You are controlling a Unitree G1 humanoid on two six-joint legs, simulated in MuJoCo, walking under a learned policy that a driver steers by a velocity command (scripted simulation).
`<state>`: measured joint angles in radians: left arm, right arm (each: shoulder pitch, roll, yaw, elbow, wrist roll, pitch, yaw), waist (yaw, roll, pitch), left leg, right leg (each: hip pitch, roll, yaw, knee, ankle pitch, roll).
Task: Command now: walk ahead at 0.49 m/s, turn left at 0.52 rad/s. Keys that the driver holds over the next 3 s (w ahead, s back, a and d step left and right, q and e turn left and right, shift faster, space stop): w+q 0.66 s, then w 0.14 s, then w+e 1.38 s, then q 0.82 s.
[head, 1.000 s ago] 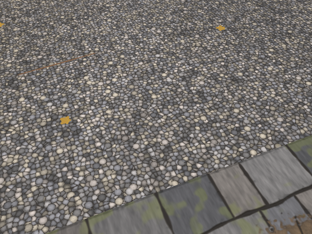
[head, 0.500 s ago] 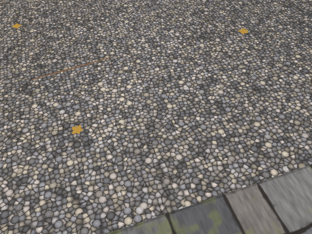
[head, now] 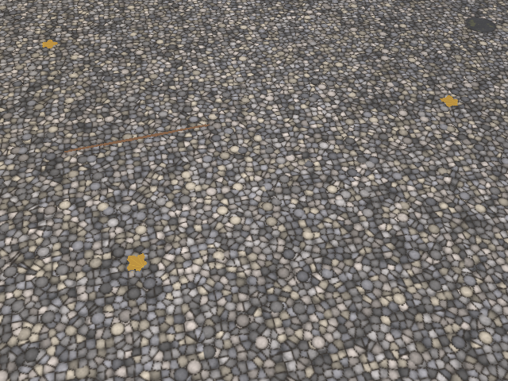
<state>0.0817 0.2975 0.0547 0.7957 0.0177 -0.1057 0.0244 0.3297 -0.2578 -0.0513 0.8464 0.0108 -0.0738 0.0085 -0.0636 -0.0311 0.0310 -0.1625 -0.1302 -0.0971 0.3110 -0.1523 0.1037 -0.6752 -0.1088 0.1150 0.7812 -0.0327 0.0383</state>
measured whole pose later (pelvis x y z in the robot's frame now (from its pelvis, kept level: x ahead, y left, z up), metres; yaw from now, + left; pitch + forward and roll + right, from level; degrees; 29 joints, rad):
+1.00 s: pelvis +0.52 +0.13 +0.00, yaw +27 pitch +1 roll +1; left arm 0.18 0.31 0.05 0.79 -0.02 -0.06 -0.01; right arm 0.31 -0.26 -0.05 0.74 -0.01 -0.08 0.02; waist -0.03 -0.05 0.03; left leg -0.11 -0.08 0.06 0.28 -0.18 0.09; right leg -0.70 -0.13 0.06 0.98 -0.11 0.03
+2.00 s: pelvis +1.07 +0.28 +0.00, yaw -8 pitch +1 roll +1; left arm 0.22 0.32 0.08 0.63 -0.02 -0.01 0.00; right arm 0.32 -0.27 -0.06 0.79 -0.01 -0.10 0.00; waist -0.06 -0.06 0.02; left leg -0.14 -0.01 0.11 0.33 -0.22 0.03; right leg -0.66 -0.07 0.06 1.07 -0.24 0.01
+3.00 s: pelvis +1.36 +0.22 +0.00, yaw +4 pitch +3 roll -2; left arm 0.06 0.31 0.09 0.76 0.00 0.02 0.04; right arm 0.18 -0.31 -0.08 0.69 0.01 0.02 -0.02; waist -0.02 -0.02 0.06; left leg -0.32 -0.04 -0.07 0.45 -0.17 0.05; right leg -0.52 0.01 0.06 0.99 -0.41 0.08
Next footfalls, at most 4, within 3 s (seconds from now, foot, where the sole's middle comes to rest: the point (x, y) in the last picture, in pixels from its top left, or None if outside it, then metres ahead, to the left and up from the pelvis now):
0.20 right None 0.31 -0.14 -0.78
0.72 left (167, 379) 0.50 0.20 -0.78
1.28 right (196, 253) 0.87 0.13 -0.78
1.74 left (118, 199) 1.10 0.39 -0.78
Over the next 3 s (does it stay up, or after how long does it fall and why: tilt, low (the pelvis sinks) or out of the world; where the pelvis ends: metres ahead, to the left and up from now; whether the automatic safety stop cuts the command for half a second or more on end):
stays up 1.36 0.22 0.00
